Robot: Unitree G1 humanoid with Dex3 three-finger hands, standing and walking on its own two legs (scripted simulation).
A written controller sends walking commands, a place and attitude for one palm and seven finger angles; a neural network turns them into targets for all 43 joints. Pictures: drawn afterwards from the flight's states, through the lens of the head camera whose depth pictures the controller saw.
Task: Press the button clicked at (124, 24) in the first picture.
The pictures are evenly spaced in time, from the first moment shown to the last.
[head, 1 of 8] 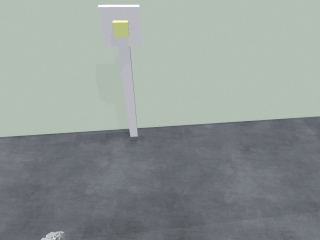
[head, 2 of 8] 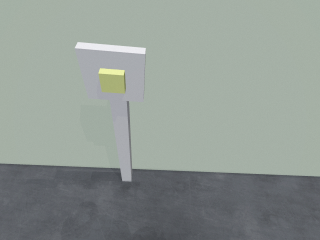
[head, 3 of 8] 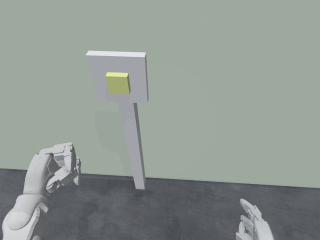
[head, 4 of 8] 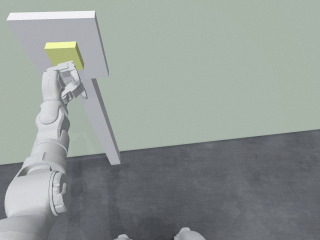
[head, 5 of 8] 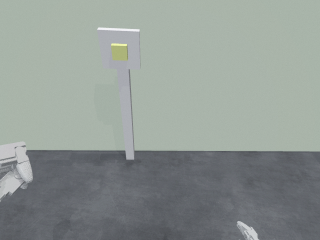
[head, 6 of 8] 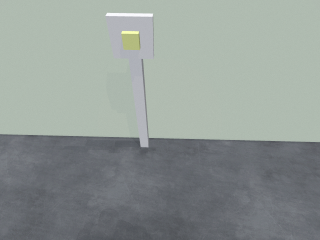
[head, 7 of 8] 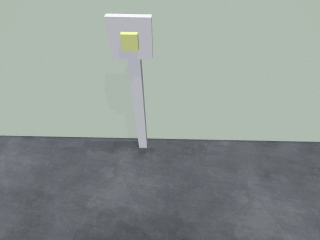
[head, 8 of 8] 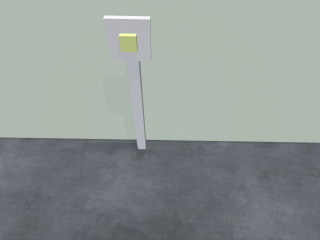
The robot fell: no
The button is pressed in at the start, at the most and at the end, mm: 0 14 0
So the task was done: yes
